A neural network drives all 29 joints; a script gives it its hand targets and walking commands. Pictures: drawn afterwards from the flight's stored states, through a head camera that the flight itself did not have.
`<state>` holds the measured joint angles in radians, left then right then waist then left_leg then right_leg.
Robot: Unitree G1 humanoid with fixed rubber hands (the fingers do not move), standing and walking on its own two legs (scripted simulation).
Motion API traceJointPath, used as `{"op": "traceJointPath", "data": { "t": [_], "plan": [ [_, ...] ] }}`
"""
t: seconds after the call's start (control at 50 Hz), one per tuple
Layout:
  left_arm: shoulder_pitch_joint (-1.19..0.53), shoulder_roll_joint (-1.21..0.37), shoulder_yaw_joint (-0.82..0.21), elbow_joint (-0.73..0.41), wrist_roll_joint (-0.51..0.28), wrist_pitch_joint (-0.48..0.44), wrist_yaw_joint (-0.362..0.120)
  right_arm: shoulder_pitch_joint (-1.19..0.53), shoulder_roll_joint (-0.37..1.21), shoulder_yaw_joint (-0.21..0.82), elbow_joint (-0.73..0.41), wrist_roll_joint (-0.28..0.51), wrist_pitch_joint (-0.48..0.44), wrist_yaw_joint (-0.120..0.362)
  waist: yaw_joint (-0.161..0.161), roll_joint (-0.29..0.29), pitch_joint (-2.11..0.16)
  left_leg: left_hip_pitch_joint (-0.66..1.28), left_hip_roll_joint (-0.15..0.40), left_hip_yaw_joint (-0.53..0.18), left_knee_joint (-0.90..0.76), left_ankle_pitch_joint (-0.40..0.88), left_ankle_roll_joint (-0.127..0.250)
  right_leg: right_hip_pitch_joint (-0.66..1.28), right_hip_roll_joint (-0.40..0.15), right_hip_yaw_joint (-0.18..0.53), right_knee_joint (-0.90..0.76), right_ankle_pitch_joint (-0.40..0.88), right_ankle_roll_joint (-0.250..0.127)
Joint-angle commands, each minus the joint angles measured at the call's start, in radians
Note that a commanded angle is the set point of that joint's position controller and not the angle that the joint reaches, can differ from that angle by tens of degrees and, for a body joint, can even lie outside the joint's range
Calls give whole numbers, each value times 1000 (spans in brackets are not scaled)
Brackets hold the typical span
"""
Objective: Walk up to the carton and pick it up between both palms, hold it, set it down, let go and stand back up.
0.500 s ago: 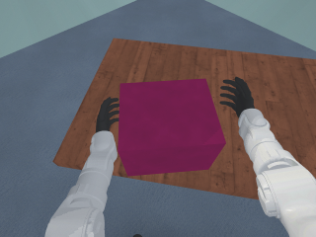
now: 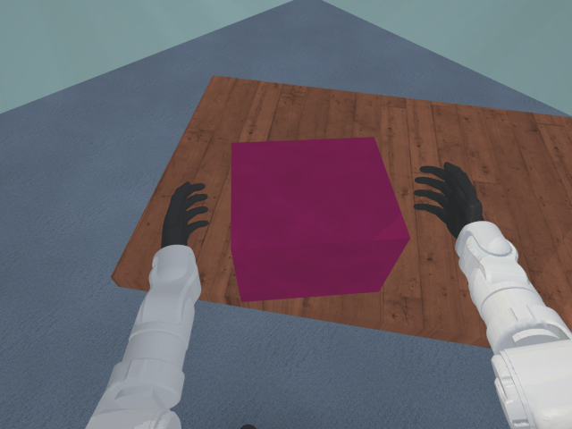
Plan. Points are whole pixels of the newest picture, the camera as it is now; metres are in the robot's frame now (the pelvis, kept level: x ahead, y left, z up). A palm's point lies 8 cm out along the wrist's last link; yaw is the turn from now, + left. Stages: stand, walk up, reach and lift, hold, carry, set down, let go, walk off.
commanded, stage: set down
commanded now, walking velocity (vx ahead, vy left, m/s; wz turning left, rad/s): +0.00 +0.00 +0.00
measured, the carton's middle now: (307, 219) +0.42 +0.07 +0.02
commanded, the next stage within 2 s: none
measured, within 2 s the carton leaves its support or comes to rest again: neither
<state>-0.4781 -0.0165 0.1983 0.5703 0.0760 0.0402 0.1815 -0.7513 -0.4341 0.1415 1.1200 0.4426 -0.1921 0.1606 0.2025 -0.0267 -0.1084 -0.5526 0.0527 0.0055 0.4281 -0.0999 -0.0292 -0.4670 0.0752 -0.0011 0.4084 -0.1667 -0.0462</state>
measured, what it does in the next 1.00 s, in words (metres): stands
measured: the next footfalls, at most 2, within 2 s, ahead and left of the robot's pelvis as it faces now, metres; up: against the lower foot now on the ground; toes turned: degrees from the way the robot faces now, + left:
none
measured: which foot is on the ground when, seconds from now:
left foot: down 0.00-1.00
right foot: down 0.00-1.00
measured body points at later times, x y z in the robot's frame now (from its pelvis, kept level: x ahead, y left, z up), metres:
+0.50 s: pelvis -0.01 +0.00 +0.00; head +0.05 +0.02 +0.45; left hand +0.31 +0.24 +0.05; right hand +0.41 -0.17 +0.04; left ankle +0.05 +0.13 -0.74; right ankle +0.01 -0.09 -0.74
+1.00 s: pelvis -0.01 +0.00 +0.00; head +0.03 +0.02 +0.45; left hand +0.27 +0.23 +0.06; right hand +0.33 -0.21 +0.03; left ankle +0.05 +0.13 -0.74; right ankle +0.01 -0.09 -0.74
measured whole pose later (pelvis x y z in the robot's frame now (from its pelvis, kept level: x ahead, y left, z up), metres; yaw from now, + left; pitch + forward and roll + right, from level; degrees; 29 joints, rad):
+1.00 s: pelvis -0.01 +0.00 +0.00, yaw +0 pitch +11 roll -1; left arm -0.05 -0.02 0.07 -0.04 0.07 0.22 0.21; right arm -0.18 -0.53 0.13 0.57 0.46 -0.16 0.25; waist 0.12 -0.03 -0.11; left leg -0.54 0.05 0.01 0.43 -0.08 -0.02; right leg -0.45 0.07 0.00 0.41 -0.15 -0.05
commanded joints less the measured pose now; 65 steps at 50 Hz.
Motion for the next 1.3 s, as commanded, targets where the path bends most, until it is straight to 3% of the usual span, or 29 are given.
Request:
{"op": "traceJointPath", "data": {
  "t": [0.0,0.08,0.1,0.12,0.14,0.16,0.18,0.22,0.32,0.34,0.38,0.42,0.52,0.54,0.62,0.64,0.68,0.8,0.82,0.88,0.92,0.98,1.0,1.04,1.06,1.1,1.14,1.22,1.28],
  "plan": [
    [-244,117,-32,-213,-120,-2,33,-325,-234,-53,-99,-12,16,38,-31,-39,-468,272,-33,40,-35,146,18,206,-23,29,-56,98,18],
    [-71,90,-79,-371,-129,39,26,-182,-231,-82,-240,-27,-5,33,-82,-42,-505,358,-40,30,-28,200,20,242,-25,29,-75,163,16],
    [-162,129,-52,-321,-121,47,32,-248,-226,-68,-235,-20,8,40,-40,-22,-497,338,-50,41,-46,130,20,208,-25,40,-88,57,14],
    [-56,71,-104,-346,-124,63,28,-190,-267,-114,-227,-27,4,51,-99,-38,-453,420,-34,17,-40,196,14,180,-2,-6,-86,127,3],
    [-251,110,-71,-274,-133,65,30,-329,-248,-84,-227,-36,22,50,-44,-50,-488,309,-47,39,-44,67,23,127,-18,28,-105,-48,6],
    [-225,124,-75,-362,-136,52,49,-302,-249,-112,-244,-48,17,57,-55,-38,-461,307,-37,20,-50,28,24,137,-21,27,-81,-72,-4],
    [-157,154,-50,-367,-127,46,50,-218,-247,-94,-247,-40,22,52,-34,-49,-417,299,-41,26,-48,33,21,185,-24,36,-81,-51,4],
    [-150,98,-95,-341,-134,71,53,-257,-248,-133,-285,-64,19,51,-80,-85,-427,305,-35,19,-52,39,28,172,-18,36,-87,-39,4],
    [22,62,-95,-472,-99,112,36,-79,-279,-113,-299,-16,9,60,-82,-30,-457,418,-50,22,-48,215,25,243,-27,30,-97,165,5],
    [80,48,-102,-452,-105,136,26,-20,-302,-126,-317,-25,20,56,-124,-67,-418,446,-39,10,-55,212,33,259,-21,27,-103,175,2],
    [-78,74,-97,-432,-110,134,25,-127,-281,-141,-301,-39,31,61,-107,-37,-416,352,-53,21,-52,115,33,228,-34,42,-107,50,5],
    [44,78,-76,-557,-102,131,22,-34,-299,-165,-420,-41,0,54,-109,-83,-502,439,-49,17,-57,215,32,301,-40,31,-87,242,16],
    [122,38,-97,-601,-102,128,21,56,-322,-166,-440,-15,-13,68,-120,-87,-446,421,-48,1,-63,205,39,297,-46,52,-106,218,13],
    [119,78,-61,-628,-83,127,26,50,-294,-122,-470,-1,-19,67,-77,-54,-456,393,-51,17,-62,181,47,317,-48,68,-106,177,8],
    [257,25,-119,-652,-92,151,19,224,-326,-169,-503,13,-22,76,-155,-84,-407,483,-49,-12,-57,233,42,317,-41,43,-105,268,4],
    [116,53,-78,-600,-96,149,23,70,-316,-127,-517,21,-19,83,-98,-112,-406,423,-53,15,-71,161,50,271,-41,50,-116,148,9],
    [290,12,-143,-743,-114,122,26,238,-349,-183,-545,18,-31,91,-161,-87,-428,469,-40,-16,-57,217,35,313,-47,36,-98,264,7],
    [245,36,-128,-744,-115,132,37,230,-355,-196,-649,20,-39,94,-136,-104,-395,463,-45,-10,-64,150,52,272,-40,40,-118,123,8],
    [293,0,-152,-770,-124,137,42,308,-354,-188,-620,30,-34,104,-168,-120,-365,464,-42,-8,-65,123,45,263,-41,39,-121,96,2],
    [359,14,-123,-822,-96,148,53,373,-363,-206,-674,37,-36,109,-148,-110,-409,480,-40,-24,-67,142,51,303,-53,66,-119,139,-12],
    [452,8,-142,-818,-86,162,43,513,-368,-196,-620,38,-28,108,-193,-77,-340,486,-42,-21,-63,166,58,313,-63,85,-132,181,-10],
    [420,36,-107,-835,-98,140,49,451,-349,-188,-783,42,-42,100,-142,-169,-368,437,-49,-7,-66,133,61,371,-81,108,-143,103,7],
    [484,-2,-163,-847,-109,154,50,517,-372,-230,-731,31,-35,106,-207,-153,-335,475,-43,-30,-79,100,58,314,-67,82,-133,73,6],
    [482,4,-168,-858,-77,166,59,535,-362,-212,-732,35,-24,117,-179,-117,-282,488,-32,-37,-79,68,54,268,-63,85,-146,15,-5],
    [503,-18,-196,-900,-97,179,57,564,-372,-231,-713,44,-24,124,-214,-133,-274,538,-25,-53,-82,31,58,223,-55,79,-154,-23,-13],
    [470,18,-154,-922,-77,176,79,514,-363,-227,-775,48,-8,135,-165,-101,-258,477,-28,-49,-84,-72,50,203,-67,106,-161,-170,-23],
    [386,20,-162,-855,-98,168,89,440,-332,-211,-763,26,0,142,-168,-158,-223,455,-30,-35,-90,-106,65,143,-72,91,-151,-171,-19],
    [542,-17,-213,-981,-99,171,78,613,-380,-247,-807,53,-12,145,-215,-122,-276,514,-21,-58,-82,27,50,215,-76,102,-155,-26,-11],
    [506,-22,-206,-845,-96,175,80,605,-350,-226,-742,34,7,152,-203,-127,-177,508,-25,-41,-87,-78,58,139,-75,109,-171,-170,-15]
  ]
}}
